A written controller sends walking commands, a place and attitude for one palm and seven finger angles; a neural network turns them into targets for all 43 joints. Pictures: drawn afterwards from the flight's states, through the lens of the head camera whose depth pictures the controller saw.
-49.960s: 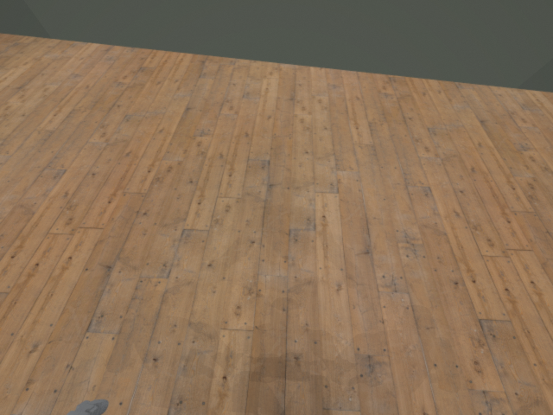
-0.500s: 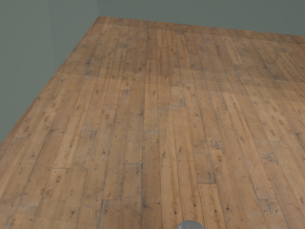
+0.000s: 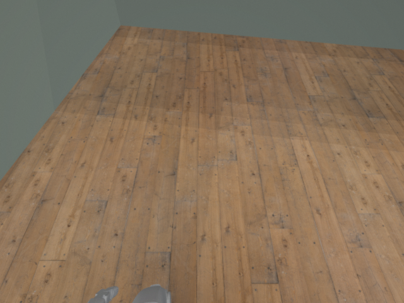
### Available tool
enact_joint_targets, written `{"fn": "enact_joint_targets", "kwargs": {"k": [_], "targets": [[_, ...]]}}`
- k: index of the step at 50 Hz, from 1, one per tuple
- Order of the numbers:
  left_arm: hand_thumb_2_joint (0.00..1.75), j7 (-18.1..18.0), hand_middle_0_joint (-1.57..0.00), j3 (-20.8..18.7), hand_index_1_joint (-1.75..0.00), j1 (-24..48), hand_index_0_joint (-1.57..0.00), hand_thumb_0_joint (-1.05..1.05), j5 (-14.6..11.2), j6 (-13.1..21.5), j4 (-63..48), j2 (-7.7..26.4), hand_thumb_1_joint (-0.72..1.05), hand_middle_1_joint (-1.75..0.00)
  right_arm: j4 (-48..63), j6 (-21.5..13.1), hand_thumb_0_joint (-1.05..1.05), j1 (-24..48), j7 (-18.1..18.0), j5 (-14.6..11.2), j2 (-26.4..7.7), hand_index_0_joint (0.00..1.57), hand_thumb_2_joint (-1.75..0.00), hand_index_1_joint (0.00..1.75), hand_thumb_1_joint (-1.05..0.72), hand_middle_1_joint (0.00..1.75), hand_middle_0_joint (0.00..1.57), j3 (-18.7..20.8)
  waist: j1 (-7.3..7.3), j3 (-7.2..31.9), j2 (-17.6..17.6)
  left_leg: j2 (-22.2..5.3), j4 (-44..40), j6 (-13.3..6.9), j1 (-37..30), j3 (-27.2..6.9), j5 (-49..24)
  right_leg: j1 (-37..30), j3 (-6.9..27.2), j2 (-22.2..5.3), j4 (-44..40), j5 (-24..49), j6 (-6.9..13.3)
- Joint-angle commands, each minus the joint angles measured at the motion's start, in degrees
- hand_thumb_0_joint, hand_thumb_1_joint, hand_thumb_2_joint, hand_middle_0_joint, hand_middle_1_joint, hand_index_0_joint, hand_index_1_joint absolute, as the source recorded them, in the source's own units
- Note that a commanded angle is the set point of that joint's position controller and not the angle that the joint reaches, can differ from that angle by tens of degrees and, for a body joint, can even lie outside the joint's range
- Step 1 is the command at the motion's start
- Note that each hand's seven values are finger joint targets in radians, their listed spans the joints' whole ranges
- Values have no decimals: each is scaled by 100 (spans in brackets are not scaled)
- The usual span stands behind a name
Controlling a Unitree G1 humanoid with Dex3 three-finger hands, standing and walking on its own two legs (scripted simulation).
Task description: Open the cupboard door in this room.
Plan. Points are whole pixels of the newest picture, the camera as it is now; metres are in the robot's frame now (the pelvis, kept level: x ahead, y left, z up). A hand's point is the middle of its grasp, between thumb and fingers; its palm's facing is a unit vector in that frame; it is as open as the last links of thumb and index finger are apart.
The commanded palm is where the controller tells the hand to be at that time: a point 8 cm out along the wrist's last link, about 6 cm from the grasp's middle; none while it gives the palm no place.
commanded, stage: turn to face it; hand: left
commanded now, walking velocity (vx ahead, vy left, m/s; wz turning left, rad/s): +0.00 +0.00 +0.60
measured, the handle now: out of the picture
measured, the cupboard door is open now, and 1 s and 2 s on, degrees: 45 45 45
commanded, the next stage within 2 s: none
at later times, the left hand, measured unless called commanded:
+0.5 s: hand out of the picture +0.12 +0.21 -0.16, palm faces +0.28 -0.91 -0.29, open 7.4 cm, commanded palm none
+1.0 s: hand out of the picture +0.02 +0.17 -0.18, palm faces +0.60 -0.76 -0.27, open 7.4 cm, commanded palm none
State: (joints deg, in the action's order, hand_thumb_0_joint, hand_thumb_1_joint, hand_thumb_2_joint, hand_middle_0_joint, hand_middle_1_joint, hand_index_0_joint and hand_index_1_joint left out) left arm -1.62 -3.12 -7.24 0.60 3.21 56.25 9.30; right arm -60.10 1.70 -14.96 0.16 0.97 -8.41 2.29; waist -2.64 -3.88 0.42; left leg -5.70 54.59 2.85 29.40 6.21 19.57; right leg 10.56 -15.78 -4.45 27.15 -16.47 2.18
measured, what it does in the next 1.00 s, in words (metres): walks ahead, turning left: left foot, then right foot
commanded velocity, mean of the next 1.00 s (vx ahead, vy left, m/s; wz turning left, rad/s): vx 0.00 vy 0.00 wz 0.60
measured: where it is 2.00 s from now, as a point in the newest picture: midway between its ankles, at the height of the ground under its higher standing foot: outside the picture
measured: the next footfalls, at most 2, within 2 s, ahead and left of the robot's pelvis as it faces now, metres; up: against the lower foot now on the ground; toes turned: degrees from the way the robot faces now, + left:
left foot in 0.14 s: +0.13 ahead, +0.12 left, +0.00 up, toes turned +13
right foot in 0.52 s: +0.14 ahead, -0.16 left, +0.00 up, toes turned +14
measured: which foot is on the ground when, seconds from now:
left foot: up 0.00-0.12, down 0.14-0.52, up 0.54-0.82, down 0.84-1.00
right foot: down 0.00-0.14, up 0.16-0.50, down 0.52-0.84, up 0.86-1.00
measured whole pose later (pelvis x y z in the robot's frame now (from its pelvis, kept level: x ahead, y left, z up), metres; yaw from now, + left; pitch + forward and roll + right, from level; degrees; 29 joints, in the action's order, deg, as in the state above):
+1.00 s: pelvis +0.10 -0.04 -0.01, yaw +35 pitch +1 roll +1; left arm -0.9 -4.4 -10.3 0.8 -3.4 52.9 14.6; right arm -50.3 1.9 -5.9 0.2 1.6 -13.3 3.1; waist 1.0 -6.7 2.1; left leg -0.2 34.0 -0.5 18.3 1.8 16.8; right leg 27.1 -2.4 -5.8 63.1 -27.8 -4.5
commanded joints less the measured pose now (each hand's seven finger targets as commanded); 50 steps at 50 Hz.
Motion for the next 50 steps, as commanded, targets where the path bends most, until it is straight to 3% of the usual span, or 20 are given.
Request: {"fn": "enact_joint_targets", "kwargs": {"k": [1,5,6,7,8,13,20,23,24,25,26,29,31,35,39,41,42,43,47,50], "targets": [[90,1,-20,-169,-30,-442,-20,0,66,-71,-206,880,90,-30,508,-31,0,46,91,-6,-264,20,-90,30,-90,30,20,64,220,273,811,7,-842,-50,-152,147,-45,-298,493,-1633,-490,3372,389],[90,26,-20,-246,-30,-340,-20,0,28,-162,-397,1075,90,-30,636,-76,0,-457,106,68,-818,20,-90,30,-90,30,20,203,-193,751,64,203,-2319,-299,-1816,68,-1603,168,174,-1443,1296,2673,-68],[90,55,-20,-217,-30,-395,-20,0,-37,-216,-585,841,90,-30,700,-123,0,-811,62,131,-1450,20,-90,30,-90,30,20,339,-345,1042,-1483,-1077,-2808,-1048,-2562,-1886,-3627,1357,11,-657,2662,266,-552],[90,48,-20,-99,-30,-45,-20,0,-27,-255,-887,732,90,-30,704,-109,0,-1018,-4,93,-1856,20,-90,30,-90,30,20,400,-463,1134,-1983,-2064,-3221,-1776,-2690,-3217,-4728,2071,738,-73,3976,-2522,-657],[90,33,-20,-132,-30,148,-20,0,37,-323,-977,782,90,-30,706,-118,0,-925,-77,71,-1907,20,-90,30,-90,30,20,414,-385,1211,-1092,-2116,-3280,-1842,-2594,-3274,-3872,2416,1404,-66,4552,-2203,-609],[90,105,-20,-199,-30,-221,-20,0,54,-436,-680,752,90,-30,1162,-192,0,360,-119,54,-1536,20,-90,30,-90,30,20,314,204,909,-888,-974,-3483,-1143,-1574,-1824,-2140,2066,1625,-117,4052,-728,-682],[90,104,-20,-152,-30,-193,-20,0,36,-450,-886,723,90,-30,1229,-51,0,496,-25,78,-1732,20,-90,30,-90,30,20,481,133,880,-955,-703,-3450,-1140,-1373,-2132,-1260,1204,1351,289,1896,-851,-629],[90,83,-20,-192,-30,-695,-20,0,19,-373,-816,859,90,-30,1340,18,0,774,-5,32,-1666,20,-90,30,-90,30,20,515,356,918,-973,-418,-3043,-917,-844,-2150,-1174,114,1213,434,472,-116,-566],[90,50,-20,-244,-30,-968,-20,0,43,-330,-794,1096,90,-30,1415,36,0,864,16,-12,-1492,20,-90,30,-90,30,20,500,506,928,-490,-107,-2589,-662,-282,-1941,-600,-526,1535,54,-411,20,-459],[90,-2,-20,-357,-30,-1101,-20,0,142,-277,-806,1631,90,-30,1543,55,0,865,55,-57,-1093,20,-90,30,-90,30,20,440,579,777,1149,706,-1263,-165,895,-1062,660,-999,3214,-1436,-1249,-422,83],[90,-12,-20,-307,-30,-882,-20,0,133,-298,-909,1871,90,-30,1644,27,0,1040,90,-7,-1080,20,-90,30,-90,30,20,417,618,587,1719,855,299,-61,885,-708,1553,-303,3745,-2446,-1395,332,606],[90,-43,-20,-168,-30,-187,-20,0,82,-274,-1012,1264,90,-30,1354,161,0,920,138,8,-1066,20,-90,30,-90,30,20,408,170,243,1265,363,1724,31,685,-770,671,209,2234,-1583,-793,1759,497],[90,-32,-20,-148,-30,-300,-20,0,91,-245,-1002,1201,90,-30,1299,161,0,918,174,-21,-927,20,-90,30,-90,30,20,337,198,355,1353,365,1082,106,485,-484,592,-154,1532,-1362,-515,2785,334],[90,-29,-20,-231,-30,-934,-20,0,108,-234,-783,1444,90,-30,1359,106,0,1359,203,-49,-741,20,-90,30,-90,30,20,211,543,533,1142,526,-584,87,8,-19,691,-919,1263,-1462,-100,4033,309],[90,7,-20,-315,-30,-924,-20,0,80,-235,-707,1613,90,-30,1343,33,0,1095,171,-53,-858,20,-90,30,-90,30,20,215,395,765,1204,680,-2017,-61,-864,203,123,-931,950,-1524,526,4283,135],[90,57,-20,-302,-30,-750,-20,0,1,-251,-834,1490,90,-30,1181,-34,0,355,140,15,-1383,20,-90,30,-90,30,20,360,-57,1212,220,109,-2909,-400,-2761,-365,-1881,407,546,-1297,1889,2960,-343],[90,106,-20,-186,-30,-544,-20,0,-18,-271,-1072,1056,90,-30,1141,-56,0,-93,104,45,-2041,20,-90,30,-90,30,20,538,-324,1417,-1562,-1565,-2969,-1263,-3758,-2567,-4248,2160,487,-424,3255,-1187,-759],[90,52,-20,-147,-30,-223,-20,0,33,-354,-1284,1030,90,-30,1006,2,0,-432,72,16,-2219,20,-90,30,-90,30,20,548,-403,1368,-1241,-2032,-2968,-1768,-3439,-2683,-4711,2438,1170,-293,3852,-2224,-685],[90,78,-20,-197,-30,-144,-20,0,33,-472,-934,950,90,-30,1230,-68,0,541,-98,43,-1702,20,-90,30,-90,30,20,423,90,743,-997,-1006,-3224,-1260,-2157,-1866,-3308,2234,1651,-237,3939,-1020,-709],[90,104,-20,-194,-30,-241,-20,0,24,-489,-892,873,90,-30,1260,-78,0,664,-70,61,-1669,20,-90,30,-90,30,20,418,167,705,-832,-789,-3294,-1196,-1939,-1763,-2758,1807,1507,-42,3068,-914,-688]]}}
